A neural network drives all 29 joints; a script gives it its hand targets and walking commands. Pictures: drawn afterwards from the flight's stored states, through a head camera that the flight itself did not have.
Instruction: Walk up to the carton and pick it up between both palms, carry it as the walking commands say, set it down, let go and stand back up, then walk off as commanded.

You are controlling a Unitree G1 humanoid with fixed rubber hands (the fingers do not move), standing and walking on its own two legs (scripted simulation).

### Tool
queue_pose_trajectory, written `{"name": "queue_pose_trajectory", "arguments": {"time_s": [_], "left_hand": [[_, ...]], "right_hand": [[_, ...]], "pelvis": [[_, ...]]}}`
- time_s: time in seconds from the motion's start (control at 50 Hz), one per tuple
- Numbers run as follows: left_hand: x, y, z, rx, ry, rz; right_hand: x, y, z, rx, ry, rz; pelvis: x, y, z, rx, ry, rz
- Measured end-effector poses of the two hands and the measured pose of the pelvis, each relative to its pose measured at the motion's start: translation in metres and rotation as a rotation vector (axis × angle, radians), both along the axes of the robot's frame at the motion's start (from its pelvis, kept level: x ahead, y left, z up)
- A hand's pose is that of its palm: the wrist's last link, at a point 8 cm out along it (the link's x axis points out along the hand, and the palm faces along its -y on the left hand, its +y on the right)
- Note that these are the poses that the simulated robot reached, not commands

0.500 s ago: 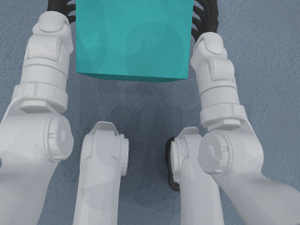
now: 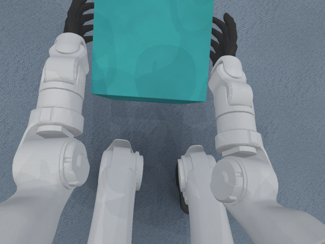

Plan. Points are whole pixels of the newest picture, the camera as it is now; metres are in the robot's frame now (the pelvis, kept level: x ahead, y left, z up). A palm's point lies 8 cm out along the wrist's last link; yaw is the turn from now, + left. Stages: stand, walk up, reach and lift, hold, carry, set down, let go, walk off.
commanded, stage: reach and lift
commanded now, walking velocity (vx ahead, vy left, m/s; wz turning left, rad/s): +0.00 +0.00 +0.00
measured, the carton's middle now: (151, 58) +0.52 +0.06 -0.18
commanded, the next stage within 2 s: none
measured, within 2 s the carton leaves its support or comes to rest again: neither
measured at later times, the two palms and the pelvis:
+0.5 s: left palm (62, 27) +0.49 +0.21 -0.03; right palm (245, 50) +0.50 -0.09 -0.01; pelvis +0.00 +0.00 +0.05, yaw +1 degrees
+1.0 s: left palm (45, 12) +0.48 +0.20 +0.05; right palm (281, 46) +0.48 -0.10 +0.06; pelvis +0.02 +0.00 +0.11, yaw +2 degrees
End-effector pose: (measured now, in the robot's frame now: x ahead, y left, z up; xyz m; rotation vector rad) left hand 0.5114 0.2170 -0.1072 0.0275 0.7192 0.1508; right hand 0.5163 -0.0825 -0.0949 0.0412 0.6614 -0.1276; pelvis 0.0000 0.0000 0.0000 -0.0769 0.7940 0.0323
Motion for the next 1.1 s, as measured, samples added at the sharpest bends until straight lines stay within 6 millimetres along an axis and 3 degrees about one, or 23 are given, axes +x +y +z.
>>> {"name": "queue_pose_trajectory", "arguments": {"time_s": [0.38, 1.1], "left_hand": [[-0.016, -0.002, 0.062, -0.004, -0.001, 0.014], [-0.038, -0.014, 0.169, -0.021, -0.007, 0.017]], "right_hand": [[-0.013, -0.002, 0.062, -0.005, -0.001, 0.009], [-0.039, -0.014, 0.170, -0.008, -0.006, -0.004]], "pelvis": [[-0.002, -0.002, 0.038, 0.009, -0.011, 0.001], [0.022, 0.002, 0.124, 0.020, -0.085, 0.018]]}}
